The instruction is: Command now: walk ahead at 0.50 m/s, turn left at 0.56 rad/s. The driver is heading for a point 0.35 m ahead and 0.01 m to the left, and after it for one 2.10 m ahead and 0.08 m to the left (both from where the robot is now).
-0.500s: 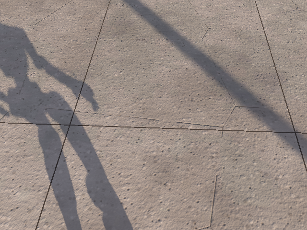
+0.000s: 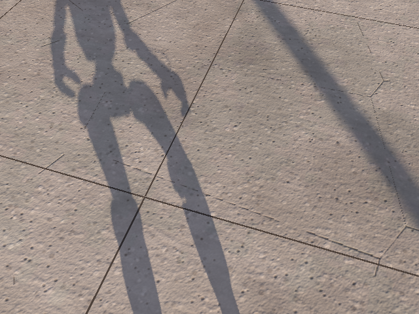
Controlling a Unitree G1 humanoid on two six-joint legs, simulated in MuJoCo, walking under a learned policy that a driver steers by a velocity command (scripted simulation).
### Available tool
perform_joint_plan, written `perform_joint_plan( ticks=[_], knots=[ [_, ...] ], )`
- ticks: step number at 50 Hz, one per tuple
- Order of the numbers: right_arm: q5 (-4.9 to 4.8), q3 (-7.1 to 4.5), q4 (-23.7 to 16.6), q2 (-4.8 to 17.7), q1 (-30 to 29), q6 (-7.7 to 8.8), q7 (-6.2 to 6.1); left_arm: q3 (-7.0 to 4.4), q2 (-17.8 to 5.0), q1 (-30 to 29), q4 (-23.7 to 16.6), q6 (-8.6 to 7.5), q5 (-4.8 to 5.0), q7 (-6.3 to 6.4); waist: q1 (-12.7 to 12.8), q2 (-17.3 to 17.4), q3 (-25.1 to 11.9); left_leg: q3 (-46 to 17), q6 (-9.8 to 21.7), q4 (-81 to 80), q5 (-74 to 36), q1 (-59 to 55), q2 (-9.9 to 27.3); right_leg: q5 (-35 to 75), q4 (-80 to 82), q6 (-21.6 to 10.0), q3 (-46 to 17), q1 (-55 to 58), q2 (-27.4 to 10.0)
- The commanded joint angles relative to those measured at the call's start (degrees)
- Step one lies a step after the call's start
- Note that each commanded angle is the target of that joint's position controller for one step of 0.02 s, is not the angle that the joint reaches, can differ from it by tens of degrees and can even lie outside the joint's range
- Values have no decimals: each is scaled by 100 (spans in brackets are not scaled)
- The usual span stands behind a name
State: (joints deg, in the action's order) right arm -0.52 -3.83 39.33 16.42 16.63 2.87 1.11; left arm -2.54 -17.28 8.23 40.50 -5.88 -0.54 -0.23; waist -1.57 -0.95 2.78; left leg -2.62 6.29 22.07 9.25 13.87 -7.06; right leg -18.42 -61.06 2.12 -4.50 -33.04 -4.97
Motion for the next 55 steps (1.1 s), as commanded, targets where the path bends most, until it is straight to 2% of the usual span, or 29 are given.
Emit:
perform_joint_plan(
  ticks=[1, 4, 7, 10, 11, 12, 13, 14, 15, 16, 17, 18, 19, 21, 23, 26, 28, 30, 31, 32, 33, 34, 35, 37, 38, 44, 55],
  knots=[
    [-24, -257, -437, 957, -233, 91, -129, -68, -347, -15, -332, 42, -49, 34, 167, 285, -295, -1225, 1053, -904, -1710, 143, 1336, 788, 1070, 266, 191, -5, 43],
    [-63, -274, -342, 1011, 14, 14, -186, -8, -247, -663, -454, 10, -4, -12, -147, 512, -314, -1062, 714, -741, -995, 345, 1067, 2054, 2396, 300, 260, 510, 361],
    [-102, -278, -231, 1002, 280, -35, -190, -69, -424, -949, -560, -48, 89, -68, -251, 625, -359, -1533, 584, -436, -421, 7, 1244, 2163, 2963, 219, 73, 685, 487],
    [-89, -276, -230, 939, 234, -64, -210, -196, -665, -726, -532, -130, 119, -100, -37, 833, -383, -2091, 437, 68, -151, -378, 1447, 1565, 3238, -33, -49, 1000, 480],
    [-78, -258, -269, 861, 107, -86, -214, -259, -732, -380, -441, -158, 84, -80, 191, 879, -413, -2088, 291, 443, -446, -365, 1290, 1572, 3505, -174, 37, 1420, 509],
    [-52, -189, -333, 639, 70, -88, -214, -337, -897, 69, -386, -192, -22, -39, 427, 775, -776, -1831, 37, 1276, -766, -213, 942, 1809, 3612, -385, -91, 2250, 229],
    [74, -66, -475, 305, 183, -89, -238, -412, -1248, 800, -357, -194, -139, 4, 617, -29, -1653, -1246, -266, 2924, 372, 383, 519, 2734, 3407, -746, -1053, 3613, -851],
    [-74, 5, -547, 117, 1199, -55, -233, -485, -1577, 1016, -148, -89, -184, -45, 102, -2032, -2209, -747, -637, 4597, 2980, 2189, -115, 2851, 3776, -1863, -3572, 4983, -2054],
    [-101, -106, -321, 739, 1211, -88, -264, -369, -991, 866, -276, -53, -15, -80, 248, -1189, -1922, -991, -769, 5271, 2727, 2639, 322, 2111, 3931, -1804, -3727, 4711, -1966],
    [-78, -179, -368, 976, 578, -151, -273, -259, -636, 626, -356, -4, 2, -64, 415, -662, -1344, -857, -838, 5456, 2323, 2698, 448, 2379, 3906, -1596, -2685, 4105, -1674],
    [-18, -180, -416, 931, 235, -216, -302, -176, -476, 343, -365, 46, -43, -75, 351, -260, -1045, -679, -889, 5313, 2068, 2510, 599, 3003, 3906, -1473, -1944, 3481, -1381],
    [33, -180, -500, 856, 31, -257, -311, -131, -384, 157, -312, 76, -43, -81, 262, -273, -762, -633, -914, 5022, 1930, 2377, 734, 3632, 3940, -1471, -1489, 2966, -1195],
    [16, -152, -497, 695, 73, -296, -291, -101, -355, 87, -235, 80, -77, -82, 123, -402, -681, -563, -905, 4652, 1857, 1986, 861, 3942, 4044, -1399, -1085, 2549, -992],
    [2, -53, -452, 364, 169, -337, -289, -102, -382, -22, -79, 81, -89, -84, 11, -616, -702, -299, -975, 3764, 1662, 1512, 826, 4477, 4202, -1450, -561, 2235, -756],
    [52, 10, -462, 253, 76, -348, -285, -141, -544, -132, 34, 124, -46, -50, -18, -639, -914, -169, -1013, 2932, 1256, 1050, 869, 4839, 4215, -1529, -320, 2178, -780],
    [46, 31, -457, 303, -168, -381, -255, -169, -688, -124, 175, 219, 42, -27, 95, -653, -1090, -27, -985, 2001, 537, 475, 865, 4425, 4245, -1518, -159, 2199, -796],
    [46, 8, -491, 378, -354, -420, -238, -152, -696, -72, 265, 275, 75, -37, 155, -605, -1002, 24, -904, 1480, 315, 209, 838, 3635, 4215, -1473, -202, 2179, -802],
    [82, -8, -467, 360, -381, -424, -223, -100, -624, -166, 330, 321, 128, -48, 33, -538, -834, 141, -716, 536, -253, -338, 753, 2521, 4069, -1260, -195, 1950, -660],
    [136, -18, -511, 431, -480, -418, -232, -37, -468, -11, 416, 319, 130, -57, 36, -424, -734, -23, -580, 51, -679, -646, 853, 1828, 3995, -979, -183, 1786, -489],
    [190, -55, -600, 673, -513, -414, -274, 37, -289, 159, 446, 294, 10, -69, 141, -24, -857, -598, -389, 74, -1728, -1154, 1396, 1077, 3727, -630, -26, 1499, -240],
    [193, -87, -688, 942, -709, -450, -318, 67, -197, 637, 509, 261, -108, -105, 529, 778, -904, -1044, -2, 283, -2244, -1322, 1881, -47, 3479, -337, 370, 1219, 258],
    [184, 8, -618, 532, -875, -446, -271, 123, -60, 634, 556, 305, -88, -72, 510, 1062, -1037, -998, 134, 182, -949, -648, 1803, 43, 3646, -172, 475, 1843, 258],
    [169, 36, -673, 356, -1046, -421, -207, 80, -306, 304, 555, 360, -72, -45, 362, 809, -650, -783, -73, 186, -319, -329, 1409, 345, 3658, -96, 513, 1892, 291],
    [187, 31, -621, 416, -941, -359, -164, 41, -440, 179, 607, 441, -45, 1, 258, 623, -422, -580, -301, 317, -551, -233, 1179, 639, 3596, -139, 505, 1801, 277],
    [160, 11, -580, 470, -877, -324, -162, 42, -453, 256, 627, 463, -56, 8, 277, 584, -431, -571, -314, 377, -741, -244, 1173, 754, 3599, -149, 486, 1848, 248],
    [136, 21, -498, 380, -828, -294, -190, 50, -408, 202, 836, 482, 6, 31, 249, 321, -601, -479, -292, 634, -1622, -455, 1109, 1260, 3519, -158, 455, 2077, 181],
    [128, -15, -83, 331, -788, -285, -208, 25, -421, 154, 1292, 605, 20, 140, 288, 171, -476, -373, -324, 488, -1329, -381, 1004, 1124, 3622, -129, 450, 2285, 160]
  ],
)
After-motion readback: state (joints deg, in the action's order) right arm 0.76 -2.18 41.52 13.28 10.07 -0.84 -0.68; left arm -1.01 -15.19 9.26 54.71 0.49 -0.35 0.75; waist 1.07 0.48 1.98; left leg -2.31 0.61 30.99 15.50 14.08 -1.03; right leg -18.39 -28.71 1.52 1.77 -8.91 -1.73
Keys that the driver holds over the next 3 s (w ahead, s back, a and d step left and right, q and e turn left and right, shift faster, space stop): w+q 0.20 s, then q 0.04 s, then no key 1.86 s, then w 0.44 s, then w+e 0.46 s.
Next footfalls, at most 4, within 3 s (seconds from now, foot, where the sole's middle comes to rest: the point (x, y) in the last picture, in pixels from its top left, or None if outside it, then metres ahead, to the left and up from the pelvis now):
0.24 right None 0.33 -0.15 -0.78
0.64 left None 0.31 0.10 -0.78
2.82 right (219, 233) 0.73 -0.03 -0.78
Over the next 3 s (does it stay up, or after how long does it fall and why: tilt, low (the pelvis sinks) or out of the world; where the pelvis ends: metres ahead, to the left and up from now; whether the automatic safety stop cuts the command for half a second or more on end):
stays up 0.64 0.02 0.00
